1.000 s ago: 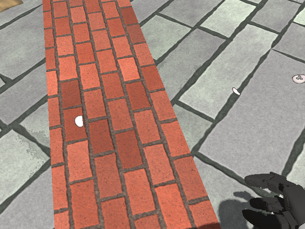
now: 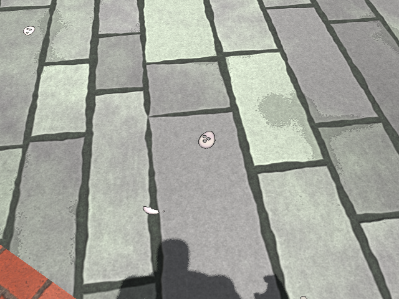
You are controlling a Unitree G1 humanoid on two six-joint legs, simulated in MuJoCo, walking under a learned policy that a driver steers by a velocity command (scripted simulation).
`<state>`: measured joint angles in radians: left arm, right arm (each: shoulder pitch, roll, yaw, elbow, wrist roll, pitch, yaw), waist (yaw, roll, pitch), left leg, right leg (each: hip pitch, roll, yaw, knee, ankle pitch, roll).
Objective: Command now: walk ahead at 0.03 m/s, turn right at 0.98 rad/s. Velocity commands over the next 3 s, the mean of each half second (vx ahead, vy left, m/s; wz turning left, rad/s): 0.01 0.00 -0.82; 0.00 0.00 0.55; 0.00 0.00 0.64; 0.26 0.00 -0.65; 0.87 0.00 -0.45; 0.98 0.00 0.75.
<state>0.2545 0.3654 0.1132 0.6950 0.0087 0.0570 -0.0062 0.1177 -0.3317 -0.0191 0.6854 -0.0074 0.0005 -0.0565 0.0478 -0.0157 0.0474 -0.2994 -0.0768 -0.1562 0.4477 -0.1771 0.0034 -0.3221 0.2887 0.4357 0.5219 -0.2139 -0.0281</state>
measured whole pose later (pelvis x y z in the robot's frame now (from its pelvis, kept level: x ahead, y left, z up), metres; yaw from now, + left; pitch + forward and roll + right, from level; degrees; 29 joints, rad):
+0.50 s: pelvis +0.00 +0.02 +0.00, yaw -24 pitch +0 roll +0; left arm 0.10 0.29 0.04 0.65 0.02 0.07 -0.04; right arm 0.29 -0.31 -0.05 0.73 -0.01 0.02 0.00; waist -0.06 0.02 0.07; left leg -0.26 0.10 0.22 0.57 -0.30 0.00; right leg -0.23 0.02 -0.01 0.51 -0.28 -0.01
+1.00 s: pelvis -0.03 +0.04 -0.01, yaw -2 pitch +0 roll -1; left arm 0.16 0.31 0.06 0.73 0.03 0.05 0.01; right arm 0.22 -0.30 -0.08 0.65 -0.01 0.06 0.04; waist -0.01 -0.05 0.08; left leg -0.32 -0.02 0.07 0.66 -0.35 0.07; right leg -0.35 -0.11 -0.17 0.89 -0.52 0.04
